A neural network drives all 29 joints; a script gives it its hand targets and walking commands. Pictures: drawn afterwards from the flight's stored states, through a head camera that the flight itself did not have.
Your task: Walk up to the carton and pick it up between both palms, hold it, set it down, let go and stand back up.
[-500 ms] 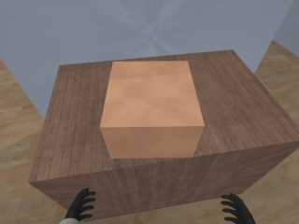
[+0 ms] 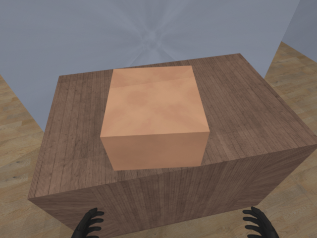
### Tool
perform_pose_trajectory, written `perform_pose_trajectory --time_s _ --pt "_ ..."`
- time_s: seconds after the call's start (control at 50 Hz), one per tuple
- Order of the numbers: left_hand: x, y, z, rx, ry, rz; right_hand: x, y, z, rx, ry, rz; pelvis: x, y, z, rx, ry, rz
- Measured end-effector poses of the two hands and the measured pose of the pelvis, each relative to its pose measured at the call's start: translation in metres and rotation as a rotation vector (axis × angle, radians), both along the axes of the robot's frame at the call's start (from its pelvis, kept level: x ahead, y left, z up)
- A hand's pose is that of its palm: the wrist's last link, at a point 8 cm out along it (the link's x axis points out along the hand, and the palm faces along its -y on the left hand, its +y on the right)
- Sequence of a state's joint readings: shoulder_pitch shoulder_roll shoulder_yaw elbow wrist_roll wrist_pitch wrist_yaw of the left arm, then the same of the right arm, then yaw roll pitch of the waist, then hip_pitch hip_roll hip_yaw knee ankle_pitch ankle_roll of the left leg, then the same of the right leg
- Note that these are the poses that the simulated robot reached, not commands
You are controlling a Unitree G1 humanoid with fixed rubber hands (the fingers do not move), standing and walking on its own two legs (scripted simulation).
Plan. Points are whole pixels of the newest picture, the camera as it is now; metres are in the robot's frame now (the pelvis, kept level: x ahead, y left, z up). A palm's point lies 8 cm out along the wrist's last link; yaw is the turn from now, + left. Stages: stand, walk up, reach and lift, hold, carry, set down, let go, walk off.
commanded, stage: stand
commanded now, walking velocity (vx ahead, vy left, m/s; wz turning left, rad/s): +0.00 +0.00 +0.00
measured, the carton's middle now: (154, 115) +0.51 +0.06 -0.02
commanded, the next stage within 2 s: none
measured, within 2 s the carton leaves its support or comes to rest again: neither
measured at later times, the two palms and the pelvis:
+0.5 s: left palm out of the picture +0.11 +0.25 -0.11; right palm out of the picture +0.02 -0.24 -0.12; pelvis +0.00 +0.02 +0.00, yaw -4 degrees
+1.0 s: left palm out of the picture +0.05 +0.25 -0.13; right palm out of the picture -0.03 -0.22 -0.14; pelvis +0.00 +0.02 +0.00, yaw -6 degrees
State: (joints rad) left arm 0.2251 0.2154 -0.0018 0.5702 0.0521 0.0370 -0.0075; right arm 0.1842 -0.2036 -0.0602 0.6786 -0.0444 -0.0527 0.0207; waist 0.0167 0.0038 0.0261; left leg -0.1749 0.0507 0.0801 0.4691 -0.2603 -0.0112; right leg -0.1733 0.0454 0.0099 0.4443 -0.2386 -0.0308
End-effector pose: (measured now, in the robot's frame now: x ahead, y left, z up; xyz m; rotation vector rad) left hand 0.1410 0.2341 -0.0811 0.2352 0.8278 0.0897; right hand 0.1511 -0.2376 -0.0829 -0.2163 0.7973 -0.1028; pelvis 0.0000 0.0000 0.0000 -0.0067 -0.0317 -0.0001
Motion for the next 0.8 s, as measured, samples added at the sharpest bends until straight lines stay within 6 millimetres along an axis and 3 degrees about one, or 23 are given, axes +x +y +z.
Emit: perform_pose_trajectory --time_s 0.14,0.32,0.52,0.8 --pt "-0.023 0.014 -0.015 0.017 0.077 -0.002 -0.053 -0.022 -0.022 -0.019 0.179 -0.103 0.001 0.003 -0.004 -0.004 0.032 -0.030" --pt "-0.029 0.011 -0.023 0.000 0.119 -0.028 -0.107 -0.016 -0.033 -0.006 0.293 -0.178 0.001 0.010 -0.003 0.005 0.043 -0.057" --pt "-0.038 0.013 -0.027 -0.001 0.159 -0.024 -0.133 0.002 -0.042 0.030 0.345 -0.223 0.001 0.017 -0.001 0.014 0.039 -0.077" --pt "-0.074 0.025 -0.043 0.009 0.301 0.019 -0.161 0.013 -0.050 0.035 0.445 -0.258 0.000 0.024 0.000 0.011 0.025 -0.091"
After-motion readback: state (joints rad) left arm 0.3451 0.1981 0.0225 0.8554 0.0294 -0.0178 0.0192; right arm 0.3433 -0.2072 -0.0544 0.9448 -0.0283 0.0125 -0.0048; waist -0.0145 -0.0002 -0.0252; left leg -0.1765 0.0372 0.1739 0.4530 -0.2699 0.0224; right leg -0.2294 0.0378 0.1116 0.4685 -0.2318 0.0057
